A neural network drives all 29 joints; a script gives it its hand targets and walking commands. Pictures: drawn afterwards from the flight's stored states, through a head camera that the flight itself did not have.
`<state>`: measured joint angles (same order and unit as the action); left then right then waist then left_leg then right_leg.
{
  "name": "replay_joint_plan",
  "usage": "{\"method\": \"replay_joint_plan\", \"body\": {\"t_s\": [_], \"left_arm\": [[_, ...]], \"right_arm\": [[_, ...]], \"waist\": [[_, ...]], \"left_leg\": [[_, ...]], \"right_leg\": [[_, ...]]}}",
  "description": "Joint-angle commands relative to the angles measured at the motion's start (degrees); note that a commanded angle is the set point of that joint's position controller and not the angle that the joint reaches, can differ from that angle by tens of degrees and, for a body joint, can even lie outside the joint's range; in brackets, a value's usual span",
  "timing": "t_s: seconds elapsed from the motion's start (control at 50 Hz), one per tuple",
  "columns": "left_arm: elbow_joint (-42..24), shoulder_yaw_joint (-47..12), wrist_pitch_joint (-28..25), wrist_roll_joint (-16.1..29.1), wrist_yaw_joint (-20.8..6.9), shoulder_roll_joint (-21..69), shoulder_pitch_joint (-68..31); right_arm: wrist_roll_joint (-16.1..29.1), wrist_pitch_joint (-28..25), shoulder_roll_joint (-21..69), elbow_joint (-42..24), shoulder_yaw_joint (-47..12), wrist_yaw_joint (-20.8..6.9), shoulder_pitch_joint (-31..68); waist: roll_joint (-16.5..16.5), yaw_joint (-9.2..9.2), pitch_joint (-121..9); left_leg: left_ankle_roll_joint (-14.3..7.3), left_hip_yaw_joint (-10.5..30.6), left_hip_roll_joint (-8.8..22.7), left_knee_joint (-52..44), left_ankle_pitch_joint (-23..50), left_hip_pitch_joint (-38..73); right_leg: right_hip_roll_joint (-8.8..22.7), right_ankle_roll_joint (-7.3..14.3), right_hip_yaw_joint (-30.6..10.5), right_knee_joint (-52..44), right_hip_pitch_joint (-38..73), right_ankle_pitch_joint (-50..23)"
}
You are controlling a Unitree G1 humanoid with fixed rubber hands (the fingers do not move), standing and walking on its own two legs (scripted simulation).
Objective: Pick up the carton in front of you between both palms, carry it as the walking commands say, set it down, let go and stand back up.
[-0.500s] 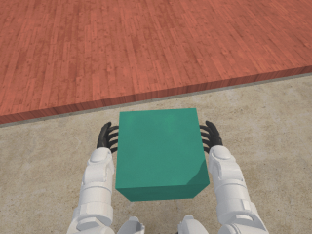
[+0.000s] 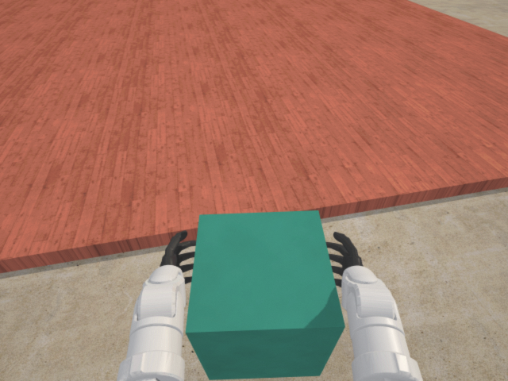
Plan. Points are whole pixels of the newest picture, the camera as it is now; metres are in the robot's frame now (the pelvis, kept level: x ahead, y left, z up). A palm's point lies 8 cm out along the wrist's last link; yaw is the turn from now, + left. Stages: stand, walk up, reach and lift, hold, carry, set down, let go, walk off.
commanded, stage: reach and lift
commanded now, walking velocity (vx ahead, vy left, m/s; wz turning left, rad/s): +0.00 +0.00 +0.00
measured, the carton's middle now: (261, 298) +0.29 +0.00 -0.05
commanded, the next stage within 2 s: hold in 0.88 s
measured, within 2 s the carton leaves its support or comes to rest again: neither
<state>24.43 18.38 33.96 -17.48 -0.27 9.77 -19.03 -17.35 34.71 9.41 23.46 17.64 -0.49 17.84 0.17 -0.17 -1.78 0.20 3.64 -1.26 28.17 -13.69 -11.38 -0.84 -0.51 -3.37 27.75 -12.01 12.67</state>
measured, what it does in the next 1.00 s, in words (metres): stands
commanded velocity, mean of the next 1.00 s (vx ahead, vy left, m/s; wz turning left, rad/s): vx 0.00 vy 0.00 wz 0.00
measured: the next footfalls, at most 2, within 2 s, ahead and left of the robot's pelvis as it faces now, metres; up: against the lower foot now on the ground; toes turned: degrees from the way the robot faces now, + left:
none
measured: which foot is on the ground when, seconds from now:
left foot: down 0.00-1.00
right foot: down 0.00-1.00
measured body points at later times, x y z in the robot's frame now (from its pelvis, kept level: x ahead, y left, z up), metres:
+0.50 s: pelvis +0.01 -0.01 +0.01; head -0.01 -0.01 +0.45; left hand +0.32 +0.15 +0.03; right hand +0.32 -0.16 +0.03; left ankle +0.02 +0.12 -0.74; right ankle +0.03 -0.13 -0.74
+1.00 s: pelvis +0.01 +0.00 +0.01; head -0.03 +0.00 +0.46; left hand +0.31 +0.15 +0.05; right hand +0.31 -0.15 +0.05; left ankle +0.02 +0.12 -0.74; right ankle +0.03 -0.13 -0.74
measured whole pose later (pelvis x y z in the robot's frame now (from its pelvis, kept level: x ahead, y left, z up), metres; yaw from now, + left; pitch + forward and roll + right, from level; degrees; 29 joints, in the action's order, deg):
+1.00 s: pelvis +0.01 +0.00 +0.01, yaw +0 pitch -7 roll +0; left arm 12.6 12.0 40.9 -15.2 -0.3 8.6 -14.3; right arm -14.9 41.6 8.3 11.7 11.0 0.1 13.1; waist 0.2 0.0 1.2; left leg 0.3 3.8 -1.0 20.2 -11.1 -2.5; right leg -0.7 -0.5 -3.5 20.0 -3.2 10.2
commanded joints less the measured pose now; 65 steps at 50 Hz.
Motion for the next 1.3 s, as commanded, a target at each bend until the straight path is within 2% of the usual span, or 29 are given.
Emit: {"method": "replay_joint_plan", "body": {"t_s": [0.0, 0.18, 0.58, 0.86, 0.96, 1.08, 1.28], "left_arm": [[2.96, -28.85, -0.50, 11.27, -14.43, 55.18, -28.87], [1.62, -30.05, -0.63, 11.54, -14.79, 55.34, -32.07], [-6.32, -32.75, 1.80, 13.20, -14.26, 52.18, -22.28], [-9.54, -34.35, 3.83, 14.39, -13.66, 52.43, -21.37], [-14.85, -37.97, 6.06, 16.64, -12.95, 52.48, -18.98], [-12.71, -34.34, 8.48, 14.69, -12.80, 49.64, -19.01], [-10.74, -34.54, 7.59, 15.11, -13.84, 51.64, -26.13]], "right_arm": [[11.78, -1.50, 53.80, 0.77, -29.13, -14.47, 32.32], [12.15, -1.55, 54.67, -0.66, -30.59, -14.33, 35.17], [14.17, 1.20, 53.47, -8.14, -33.33, -12.98, 24.68], [15.16, 2.95, 51.84, -11.67, -34.70, -13.06, 24.31], [17.55, 5.03, 51.43, -17.05, -38.61, -12.78, 22.49], [15.42, 7.31, 48.52, -14.61, -34.66, -12.62, 22.25], [15.88, 6.56, 51.22, -12.79, -35.20, -13.34, 29.34]], "waist": [[0.61, 0.17, -8.26], [-0.23, 0.02, -12.18], [-0.34, 0.18, -12.61], [0.14, 0.07, -11.27], [0.21, 0.40, -13.74], [0.24, 0.22, -5.06], [0.07, 0.44, -7.68]], "left_leg": [[-0.68, 0.84, -3.26, -6.24, 0.13, 0.41], [-0.63, 0.34, -3.45, -6.25, 1.45, 2.58], [-0.05, 0.65, -4.29, -8.56, 14.13, 8.12], [0.28, 1.11, -4.14, -9.45, 14.58, 9.39], [0.48, 1.54, -3.94, -10.06, 19.27, 12.11], [0.20, 0.76, -3.54, -11.79, 8.29, 8.89], [-0.29, 0.54, -3.40, -10.65, 3.23, 7.59]], "right_leg": [[-3.96, 1.52, -0.03, -4.74, 3.69, -0.22], [-3.96, 1.03, 0.00, -5.08, 6.73, -1.36], [-4.26, 0.03, -0.91, -7.87, 12.78, -15.19], [-4.65, 0.11, -0.76, -8.43, 12.82, -13.62], [-4.69, -0.09, -1.07, -9.09, 14.90, -17.40], [-4.33, 0.65, -0.52, -10.61, 11.75, -7.08], [-3.93, 0.66, -0.30, -9.34, 11.56, -2.98]]}}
